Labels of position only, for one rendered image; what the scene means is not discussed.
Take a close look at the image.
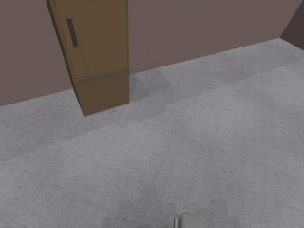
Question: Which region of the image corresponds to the robot right thigh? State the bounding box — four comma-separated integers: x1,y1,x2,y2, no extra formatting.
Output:
173,213,204,228

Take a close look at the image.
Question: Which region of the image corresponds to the cupboard door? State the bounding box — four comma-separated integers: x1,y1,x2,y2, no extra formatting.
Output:
54,0,127,79

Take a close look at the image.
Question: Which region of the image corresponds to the handle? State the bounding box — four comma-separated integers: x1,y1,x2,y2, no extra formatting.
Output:
66,14,78,48

